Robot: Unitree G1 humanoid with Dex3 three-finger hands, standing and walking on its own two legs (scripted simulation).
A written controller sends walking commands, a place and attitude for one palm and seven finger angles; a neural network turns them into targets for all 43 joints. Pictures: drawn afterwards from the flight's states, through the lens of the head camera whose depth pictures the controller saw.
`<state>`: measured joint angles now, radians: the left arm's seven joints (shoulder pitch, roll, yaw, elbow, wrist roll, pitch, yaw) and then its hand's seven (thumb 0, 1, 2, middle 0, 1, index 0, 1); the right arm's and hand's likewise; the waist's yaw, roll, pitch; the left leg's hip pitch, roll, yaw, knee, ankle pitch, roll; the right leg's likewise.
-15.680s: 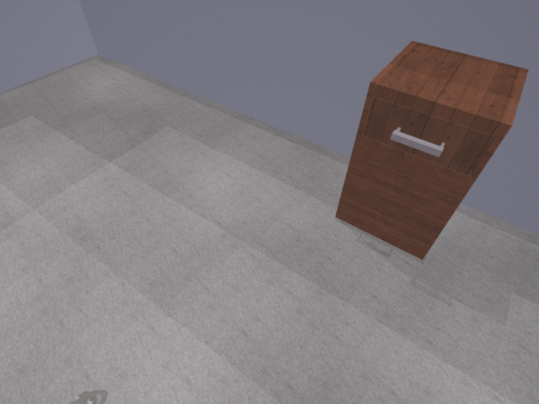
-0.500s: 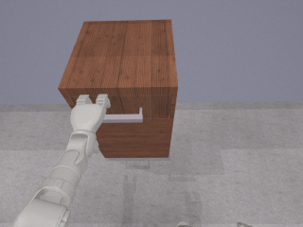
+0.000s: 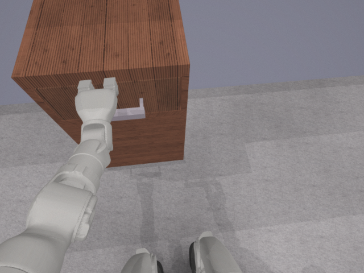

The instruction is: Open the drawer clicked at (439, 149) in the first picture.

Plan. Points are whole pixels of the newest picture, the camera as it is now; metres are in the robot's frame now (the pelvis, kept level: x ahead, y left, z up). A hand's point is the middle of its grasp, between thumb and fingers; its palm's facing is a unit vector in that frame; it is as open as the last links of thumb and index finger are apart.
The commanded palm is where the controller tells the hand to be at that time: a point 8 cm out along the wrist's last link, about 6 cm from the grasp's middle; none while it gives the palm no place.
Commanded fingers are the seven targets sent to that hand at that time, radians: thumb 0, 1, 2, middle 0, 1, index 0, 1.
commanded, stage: move the hooked fingers above the handle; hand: left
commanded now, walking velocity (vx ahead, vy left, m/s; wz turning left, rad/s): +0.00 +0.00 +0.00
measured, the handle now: (116, 109) +0.57 +0.13 -0.11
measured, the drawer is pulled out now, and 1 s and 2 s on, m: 0.00 0.00 0.00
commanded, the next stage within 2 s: none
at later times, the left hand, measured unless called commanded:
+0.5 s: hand (108, 113) +0.52 +0.14 -0.06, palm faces -0.06 +0.00 -1.00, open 13.7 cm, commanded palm +0.50 +0.14 +0.00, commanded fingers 0.00 -0.50 0.30 -0.30 -1.20 -0.30 -1.20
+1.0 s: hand (122, 110) +0.53 +0.10 -0.06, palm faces +0.05 -0.02 -1.00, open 13.5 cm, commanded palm +0.51 +0.14 +0.00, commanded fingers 0.00 -0.50 0.30 -0.30 -1.20 -0.30 -1.20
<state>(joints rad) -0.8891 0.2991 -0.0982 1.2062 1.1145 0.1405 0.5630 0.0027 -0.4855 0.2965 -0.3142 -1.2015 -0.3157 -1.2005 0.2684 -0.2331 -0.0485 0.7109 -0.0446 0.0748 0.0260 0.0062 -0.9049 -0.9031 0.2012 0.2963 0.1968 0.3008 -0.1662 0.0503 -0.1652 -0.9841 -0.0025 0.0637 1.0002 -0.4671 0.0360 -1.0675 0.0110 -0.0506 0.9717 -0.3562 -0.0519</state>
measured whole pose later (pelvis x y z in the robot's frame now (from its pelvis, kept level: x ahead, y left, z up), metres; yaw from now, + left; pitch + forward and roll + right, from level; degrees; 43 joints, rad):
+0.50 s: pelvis -0.01 +0.01 -0.02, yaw -1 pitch +30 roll +0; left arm -0.99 0.32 -0.06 1.23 1.08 0.22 0.53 0.00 -0.49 0.30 -0.35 -1.23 -0.33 -1.22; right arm 0.26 -0.22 -0.01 0.69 -0.04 0.07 0.03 0.01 -0.90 -0.90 0.20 0.30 0.20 0.30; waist -0.20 0.07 -0.16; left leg -1.12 0.00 0.07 1.11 -0.51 0.05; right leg -1.20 0.01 -0.04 1.07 -0.38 -0.04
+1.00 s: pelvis +0.00 +0.01 -0.03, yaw -1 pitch +31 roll -1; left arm -0.98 0.27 -0.09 1.17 1.15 0.18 0.63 0.00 -0.49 0.30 -0.39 -1.26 -0.36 -1.25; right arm 0.24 -0.22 -0.01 0.69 -0.05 0.10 0.03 0.01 -0.91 -0.90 0.20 0.30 0.20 0.30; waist -0.21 0.07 -0.15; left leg -1.16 0.00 0.06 1.16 -0.54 0.06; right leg -1.23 0.01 -0.06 1.10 -0.41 -0.03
